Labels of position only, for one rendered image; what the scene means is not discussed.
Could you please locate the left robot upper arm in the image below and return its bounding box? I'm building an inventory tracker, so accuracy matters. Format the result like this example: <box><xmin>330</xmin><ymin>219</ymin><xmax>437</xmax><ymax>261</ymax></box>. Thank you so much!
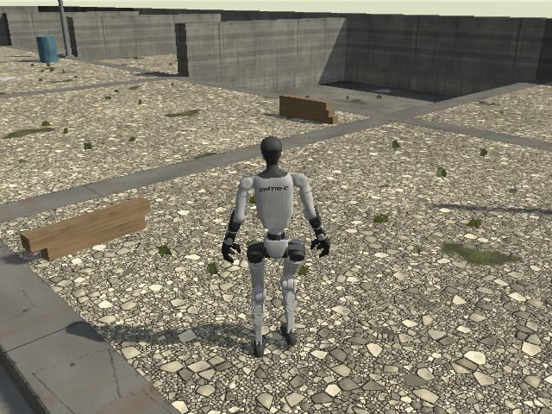
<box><xmin>233</xmin><ymin>175</ymin><xmax>255</xmax><ymax>223</ymax></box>

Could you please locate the left robot hand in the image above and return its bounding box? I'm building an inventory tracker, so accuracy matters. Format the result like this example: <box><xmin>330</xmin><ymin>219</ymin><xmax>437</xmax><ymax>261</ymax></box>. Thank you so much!
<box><xmin>222</xmin><ymin>242</ymin><xmax>241</xmax><ymax>263</ymax></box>

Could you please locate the right robot hand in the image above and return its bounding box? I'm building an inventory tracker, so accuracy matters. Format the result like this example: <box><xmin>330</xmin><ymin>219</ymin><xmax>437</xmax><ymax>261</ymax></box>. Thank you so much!
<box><xmin>310</xmin><ymin>236</ymin><xmax>330</xmax><ymax>258</ymax></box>

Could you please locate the right robot forearm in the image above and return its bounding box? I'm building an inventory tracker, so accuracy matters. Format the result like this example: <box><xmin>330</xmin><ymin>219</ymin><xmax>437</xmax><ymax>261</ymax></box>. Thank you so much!
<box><xmin>309</xmin><ymin>206</ymin><xmax>327</xmax><ymax>241</ymax></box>

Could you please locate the right robot upper arm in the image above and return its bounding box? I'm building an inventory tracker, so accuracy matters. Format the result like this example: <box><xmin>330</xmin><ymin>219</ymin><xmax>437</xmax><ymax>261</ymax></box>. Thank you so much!
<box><xmin>291</xmin><ymin>172</ymin><xmax>317</xmax><ymax>220</ymax></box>

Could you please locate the right robot shin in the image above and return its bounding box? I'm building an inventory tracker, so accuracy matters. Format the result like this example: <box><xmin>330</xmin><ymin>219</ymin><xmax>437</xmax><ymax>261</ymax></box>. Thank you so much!
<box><xmin>282</xmin><ymin>275</ymin><xmax>297</xmax><ymax>334</ymax></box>

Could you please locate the robot right foot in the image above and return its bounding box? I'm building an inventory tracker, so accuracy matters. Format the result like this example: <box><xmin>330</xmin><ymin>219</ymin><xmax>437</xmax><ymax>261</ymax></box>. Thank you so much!
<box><xmin>280</xmin><ymin>323</ymin><xmax>297</xmax><ymax>346</ymax></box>

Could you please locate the left robot forearm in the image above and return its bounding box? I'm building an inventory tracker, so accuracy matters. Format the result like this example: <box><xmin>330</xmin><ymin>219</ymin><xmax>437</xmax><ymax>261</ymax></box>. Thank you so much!
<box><xmin>223</xmin><ymin>210</ymin><xmax>242</xmax><ymax>245</ymax></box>

